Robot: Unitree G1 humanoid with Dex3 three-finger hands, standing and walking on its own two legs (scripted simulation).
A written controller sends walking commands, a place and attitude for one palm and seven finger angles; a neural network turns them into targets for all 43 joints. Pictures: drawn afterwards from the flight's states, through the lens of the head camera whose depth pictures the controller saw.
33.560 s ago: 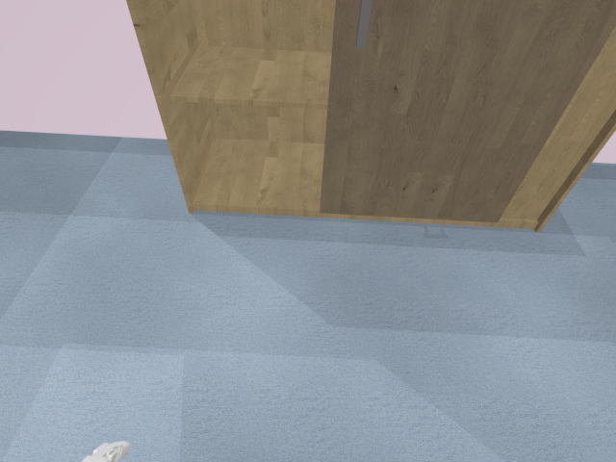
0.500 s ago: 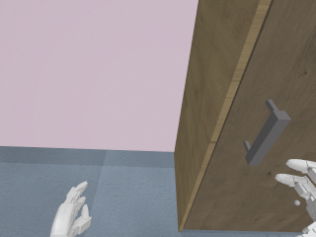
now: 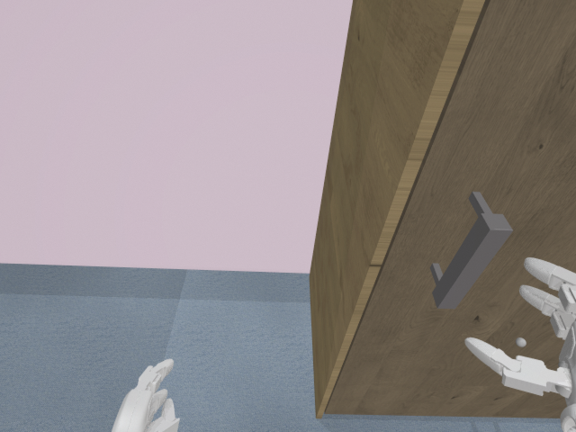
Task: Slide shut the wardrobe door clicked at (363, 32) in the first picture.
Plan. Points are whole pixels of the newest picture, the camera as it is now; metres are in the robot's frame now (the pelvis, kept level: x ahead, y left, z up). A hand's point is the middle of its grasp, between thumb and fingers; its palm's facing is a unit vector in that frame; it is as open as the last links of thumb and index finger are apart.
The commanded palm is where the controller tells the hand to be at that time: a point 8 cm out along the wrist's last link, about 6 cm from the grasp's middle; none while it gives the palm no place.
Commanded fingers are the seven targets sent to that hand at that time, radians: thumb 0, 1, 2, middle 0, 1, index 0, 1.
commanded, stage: draw the hand back to the body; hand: right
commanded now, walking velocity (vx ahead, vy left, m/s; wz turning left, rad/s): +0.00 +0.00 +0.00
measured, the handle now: (460, 252) +0.32 -0.23 +0.12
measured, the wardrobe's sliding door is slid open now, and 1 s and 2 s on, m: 0.00 0.00 0.00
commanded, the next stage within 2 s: step back with the hand held close in 0.68 s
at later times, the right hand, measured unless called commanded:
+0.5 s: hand (500, 299) +0.23 -0.23 +0.16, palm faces +0.38 +0.86 -0.34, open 7.6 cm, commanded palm +0.18 -0.26 +0.16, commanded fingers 0.00 -0.90 -0.90 0.20 0.30 0.20 0.30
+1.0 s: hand (559, 314) +0.19 -0.26 +0.18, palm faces +0.44 +0.76 -0.48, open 7.4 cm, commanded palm +0.14 -0.28 +0.18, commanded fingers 0.00 -0.90 -0.90 0.20 0.30 0.20 0.30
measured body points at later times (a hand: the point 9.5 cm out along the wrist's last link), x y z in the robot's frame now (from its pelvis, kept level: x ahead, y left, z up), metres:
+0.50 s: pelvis +0.02 +0.01 +0.01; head +0.00 +0.03 +0.46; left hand +0.20 +0.23 -0.07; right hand +0.20 -0.27 +0.17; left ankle -0.01 +0.13 -0.73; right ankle +0.01 -0.08 -0.73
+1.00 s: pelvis -0.01 +0.01 +0.01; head -0.01 +0.03 +0.46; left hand +0.17 +0.26 -0.07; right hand +0.16 -0.30 +0.21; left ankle -0.01 +0.13 -0.73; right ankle +0.01 -0.08 -0.73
